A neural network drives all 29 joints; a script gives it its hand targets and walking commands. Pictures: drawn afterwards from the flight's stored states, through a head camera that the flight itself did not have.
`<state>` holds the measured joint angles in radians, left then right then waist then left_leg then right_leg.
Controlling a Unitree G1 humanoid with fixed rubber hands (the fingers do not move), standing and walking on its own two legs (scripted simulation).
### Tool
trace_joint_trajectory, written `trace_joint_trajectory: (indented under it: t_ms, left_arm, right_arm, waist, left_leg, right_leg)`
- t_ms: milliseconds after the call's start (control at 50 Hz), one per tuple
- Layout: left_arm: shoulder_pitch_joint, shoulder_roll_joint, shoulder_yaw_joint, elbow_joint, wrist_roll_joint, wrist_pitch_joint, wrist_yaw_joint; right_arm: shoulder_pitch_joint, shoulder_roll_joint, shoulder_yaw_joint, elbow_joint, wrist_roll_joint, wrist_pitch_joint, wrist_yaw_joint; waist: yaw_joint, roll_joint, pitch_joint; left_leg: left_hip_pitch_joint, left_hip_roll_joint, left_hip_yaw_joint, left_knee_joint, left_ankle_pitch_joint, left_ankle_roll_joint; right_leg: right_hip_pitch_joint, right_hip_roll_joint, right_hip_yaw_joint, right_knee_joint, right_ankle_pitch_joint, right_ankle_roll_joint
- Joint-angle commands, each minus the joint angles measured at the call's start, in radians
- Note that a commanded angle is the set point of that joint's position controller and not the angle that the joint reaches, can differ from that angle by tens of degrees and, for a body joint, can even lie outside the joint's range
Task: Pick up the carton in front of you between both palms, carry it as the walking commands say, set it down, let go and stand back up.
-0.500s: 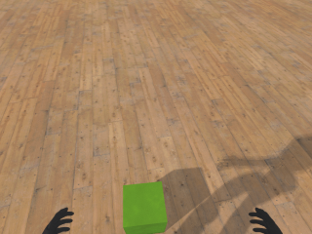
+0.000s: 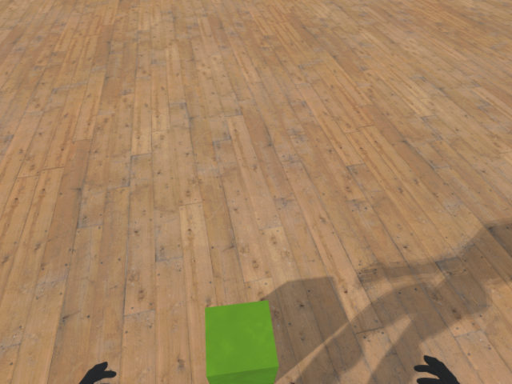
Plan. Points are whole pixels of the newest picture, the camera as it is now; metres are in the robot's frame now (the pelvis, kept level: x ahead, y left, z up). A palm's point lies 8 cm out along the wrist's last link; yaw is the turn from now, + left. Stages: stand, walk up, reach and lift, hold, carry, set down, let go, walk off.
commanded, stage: stand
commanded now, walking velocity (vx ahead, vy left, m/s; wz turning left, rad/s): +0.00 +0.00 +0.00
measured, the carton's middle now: (240, 347) +0.36 +0.06 -0.65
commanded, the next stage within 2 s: none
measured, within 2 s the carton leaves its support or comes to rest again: neither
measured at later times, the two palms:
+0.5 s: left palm out of the picture +0.08 +0.30 -0.10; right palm out of the picture +0.08 -0.31 -0.09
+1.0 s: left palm out of the picture +0.07 +0.30 -0.10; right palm out of the picture +0.08 -0.32 -0.10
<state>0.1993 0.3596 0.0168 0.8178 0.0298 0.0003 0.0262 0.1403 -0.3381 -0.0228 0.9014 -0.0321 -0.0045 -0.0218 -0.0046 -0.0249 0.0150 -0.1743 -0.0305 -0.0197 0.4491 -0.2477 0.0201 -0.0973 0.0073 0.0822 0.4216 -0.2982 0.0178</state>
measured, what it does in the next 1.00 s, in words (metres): stands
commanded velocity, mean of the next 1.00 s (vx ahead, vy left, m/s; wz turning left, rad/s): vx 0.00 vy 0.00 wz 0.00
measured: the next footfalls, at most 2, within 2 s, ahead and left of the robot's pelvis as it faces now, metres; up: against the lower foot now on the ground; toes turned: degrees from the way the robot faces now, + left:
none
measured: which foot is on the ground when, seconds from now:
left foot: down 0.00-1.00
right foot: down 0.00-1.00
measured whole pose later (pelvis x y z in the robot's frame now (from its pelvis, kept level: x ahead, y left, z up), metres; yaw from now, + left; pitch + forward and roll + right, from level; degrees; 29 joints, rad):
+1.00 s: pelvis -0.02 -0.01 +0.01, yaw +1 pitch -3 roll +0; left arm 0.15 0.39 0.00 0.99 0.02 -0.01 0.01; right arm 0.11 -0.38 0.00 1.05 -0.01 -0.01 -0.01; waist 0.00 -0.01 0.03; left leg -0.15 -0.02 -0.04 0.37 -0.18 0.01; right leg -0.06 0.01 0.06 0.34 -0.23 0.01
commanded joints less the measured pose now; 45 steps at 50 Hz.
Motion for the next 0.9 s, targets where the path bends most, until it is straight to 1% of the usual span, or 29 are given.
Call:
trace_joint_trajectory:
  t_ms: [0,380,880]
  left_arm:
    - [-0.022,0.147,0.032,-0.039,-0.001,-0.014,0.003]
    - [-0.043,0.172,0.024,0.058,-0.006,-0.019,-0.003]
    - [-0.069,0.191,0.018,0.128,-0.012,-0.020,-0.008]
  right_arm:
    - [-0.039,-0.167,-0.033,-0.037,0.002,-0.012,-0.003]
    - [-0.052,-0.194,-0.019,0.053,0.010,-0.015,0.002]
    - [-0.067,-0.213,-0.010,0.108,0.018,-0.016,0.006]
  waist:
    - [0.000,0.021,-0.033]
    - [0.000,0.023,-0.010]
    - [0.000,0.025,-0.010]
  left_leg:
    - [0.059,0.114,-0.101,-0.068,0.242,0.001]
    - [0.063,0.123,-0.116,-0.112,0.181,0.001]
    - [0.070,0.131,-0.125,-0.130,0.200,0.003]
  right_leg:
    - [-0.053,-0.083,0.051,-0.061,0.234,-0.021]
    - [-0.046,-0.095,0.060,-0.114,0.191,-0.027]
    - [-0.028,-0.104,0.056,-0.137,0.191,-0.030]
